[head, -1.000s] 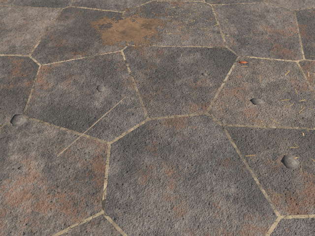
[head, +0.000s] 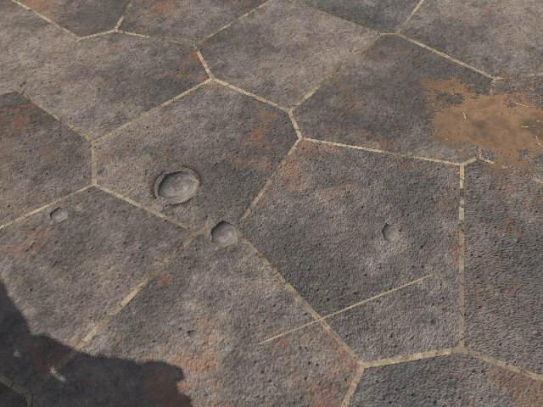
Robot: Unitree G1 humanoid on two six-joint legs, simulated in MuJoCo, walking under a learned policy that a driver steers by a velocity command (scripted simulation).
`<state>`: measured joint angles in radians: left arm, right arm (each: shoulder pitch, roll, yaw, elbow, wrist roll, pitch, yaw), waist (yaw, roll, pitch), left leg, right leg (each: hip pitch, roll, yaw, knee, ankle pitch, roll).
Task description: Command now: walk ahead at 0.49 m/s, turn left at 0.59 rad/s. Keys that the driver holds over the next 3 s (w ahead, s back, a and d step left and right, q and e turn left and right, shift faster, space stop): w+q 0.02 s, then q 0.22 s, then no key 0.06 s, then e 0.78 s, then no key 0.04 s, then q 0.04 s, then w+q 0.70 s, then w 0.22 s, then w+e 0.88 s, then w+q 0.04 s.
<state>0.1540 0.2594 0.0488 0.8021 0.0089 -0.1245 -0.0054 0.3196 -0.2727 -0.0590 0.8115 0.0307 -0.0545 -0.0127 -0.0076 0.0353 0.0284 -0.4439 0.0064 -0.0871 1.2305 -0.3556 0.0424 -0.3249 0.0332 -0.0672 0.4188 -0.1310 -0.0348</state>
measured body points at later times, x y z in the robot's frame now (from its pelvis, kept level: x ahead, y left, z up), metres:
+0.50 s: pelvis +0.18 +0.06 -0.01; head +0.22 +0.09 +0.44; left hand +0.24 +0.34 -0.14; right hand +0.40 -0.14 -0.09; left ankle +0.25 +0.15 -0.74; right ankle +0.17 -0.11 -0.67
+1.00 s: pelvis +0.20 +0.01 +0.01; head +0.23 -0.03 +0.46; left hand +0.32 +0.28 -0.09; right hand +0.33 -0.29 -0.11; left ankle +0.23 +0.16 -0.65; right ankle +0.18 -0.07 -0.74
